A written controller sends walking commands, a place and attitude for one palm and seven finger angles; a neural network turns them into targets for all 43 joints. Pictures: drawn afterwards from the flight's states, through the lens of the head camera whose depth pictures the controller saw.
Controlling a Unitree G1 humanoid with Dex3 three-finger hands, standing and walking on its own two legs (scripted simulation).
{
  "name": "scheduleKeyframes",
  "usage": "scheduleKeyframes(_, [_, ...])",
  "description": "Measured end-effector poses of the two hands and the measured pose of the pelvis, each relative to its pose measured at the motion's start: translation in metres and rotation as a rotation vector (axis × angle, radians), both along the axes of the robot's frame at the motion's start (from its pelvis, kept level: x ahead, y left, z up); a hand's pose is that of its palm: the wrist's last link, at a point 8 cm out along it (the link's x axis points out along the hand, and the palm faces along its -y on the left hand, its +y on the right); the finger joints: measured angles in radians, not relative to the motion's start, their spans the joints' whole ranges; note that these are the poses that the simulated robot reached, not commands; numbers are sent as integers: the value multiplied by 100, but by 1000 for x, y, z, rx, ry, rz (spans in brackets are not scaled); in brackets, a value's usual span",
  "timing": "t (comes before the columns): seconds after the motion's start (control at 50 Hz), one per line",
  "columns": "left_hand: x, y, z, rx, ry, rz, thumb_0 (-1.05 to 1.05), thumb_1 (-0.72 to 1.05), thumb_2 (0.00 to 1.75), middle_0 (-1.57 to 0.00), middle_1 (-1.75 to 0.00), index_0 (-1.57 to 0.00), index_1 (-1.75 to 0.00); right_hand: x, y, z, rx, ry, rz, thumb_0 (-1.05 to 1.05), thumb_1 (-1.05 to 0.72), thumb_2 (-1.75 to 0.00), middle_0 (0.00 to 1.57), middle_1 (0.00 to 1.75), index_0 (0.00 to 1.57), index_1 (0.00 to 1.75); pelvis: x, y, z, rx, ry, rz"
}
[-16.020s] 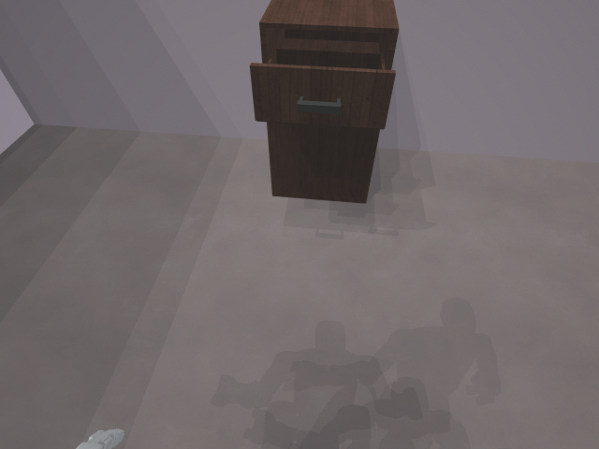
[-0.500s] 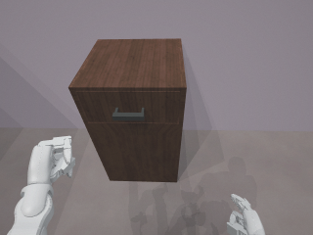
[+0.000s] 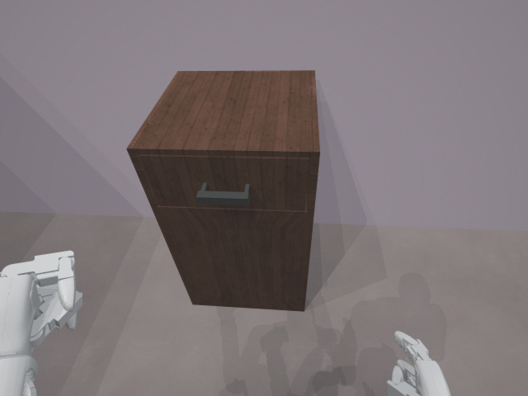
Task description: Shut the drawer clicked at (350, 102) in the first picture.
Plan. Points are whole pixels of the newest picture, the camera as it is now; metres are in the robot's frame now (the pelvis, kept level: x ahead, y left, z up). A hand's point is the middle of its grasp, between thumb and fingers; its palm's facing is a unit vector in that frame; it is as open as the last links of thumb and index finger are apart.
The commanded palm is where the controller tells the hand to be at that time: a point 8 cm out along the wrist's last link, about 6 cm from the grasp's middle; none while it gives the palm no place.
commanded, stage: step back with the hand held close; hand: left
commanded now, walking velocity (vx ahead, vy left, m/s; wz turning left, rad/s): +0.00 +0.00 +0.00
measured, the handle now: (224, 192) +0.60 +0.19 -0.08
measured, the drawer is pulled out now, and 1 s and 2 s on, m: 0.00 0.00 0.00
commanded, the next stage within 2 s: stop stepping back and stand still in 1.58 s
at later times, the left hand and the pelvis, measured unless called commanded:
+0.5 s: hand (61, 301) +0.17 +0.25 +0.15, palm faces +0.25 -0.81 -0.52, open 3.3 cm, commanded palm +0.11 +0.30 +0.17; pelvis -0.03 +0.02 +0.00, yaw -1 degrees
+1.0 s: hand out of the picture +0.09 +0.27 +0.16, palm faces +0.37 -0.79 -0.49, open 3.3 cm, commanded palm +0.02 +0.31 +0.17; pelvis -0.10 +0.03 -0.02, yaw +2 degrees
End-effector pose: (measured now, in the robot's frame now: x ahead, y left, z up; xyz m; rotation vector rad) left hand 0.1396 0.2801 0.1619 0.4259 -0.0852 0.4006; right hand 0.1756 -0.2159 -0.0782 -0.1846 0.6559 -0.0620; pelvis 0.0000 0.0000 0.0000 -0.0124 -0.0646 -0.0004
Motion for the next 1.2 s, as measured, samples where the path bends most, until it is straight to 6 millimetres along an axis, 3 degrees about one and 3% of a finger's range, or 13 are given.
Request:
scheduleKeyframes(0.08, [2, -6, 2, 2, -11, -21, 2, 90, 90, -141, -159, -141, -160, -5, -5, 0, -10, -5, -10, 1, -90, -90, 20, 30, 20, 30, 1, -1, 0, 1, -3, -4])
scheduleKeyframes(0.2, [10, 0, 27, 114, -101, -57, 2, 89, 90, -141, -159, -141, -160, -13, -12, 1, -17, 19, -48, 1, -90, -90, 20, 30, 20, 30, -2, 0, 0, -9, 23, -12])
scheduleKeyframes(0.36, [17, 4, -2, 93, 47, -127, 2, 90, 90, -141, -159, -140, -160, -39, -22, -3, -45, 115, -136, 1, -90, -90, 20, 30, 20, 30, -14, 14, 2, -2, 73, -28])
scheduleKeyframes(0.42, [11, 6, -1, 109, 60, -159, 2, 89, 90, -141, -159, -140, -160, -48, -21, -3, -64, 139, -148, 1, -90, -90, 20, 30, 20, 30, -19, 18, 1, -1, 82, -26])
scheduleKeyframes(0.58, [-19, 23, 26, 198, -59, -149, 2, 89, 90, -141, -159, -140, -160, -56, -1, 2, -64, 95, -126, 1, -90, -90, 20, 30, 20, 30, -39, 27, -3, 2, 75, -23])
scheduleKeyframes(0.76, [-56, 29, 8, 148, -66, -91, 2, 89, 90, -141, -159, -141, -160, -73, 18, 2, -36, 19, -79, 1, -90, -90, 20, 30, 20, 30, -70, 32, -10, -7, 56, -19])
scheduleKeyframes(0.98, [-82, 27, 16, 198, -171, -122, 2, 89, 90, -141, -159, -141, -160, -120, 6, -5, -110, 92, -62, 1, -90, -90, 20, 30, 20, 30, -98, 29, -16, -27, 61, 28])
scheduleKeyframes(1.1, [-94, 28, 19, 282, -173, -122, 2, 89, 90, -141, -159, -141, -160, -131, -1, -14, -101, 84, -83, 1, -90, -90, 20, 30, 20, 30, -109, 26, -23, -18, 50, 30])
scheduleKeyframes(1.2, [-103, 22, 17, 245, -191, -127, 2, 89, 90, -141, -159, -141, -160, -137, -2, -17, -91, 93, -83, 1, -90, -90, 20, 30, 20, 30, -119, 24, -24, -14, 58, 34])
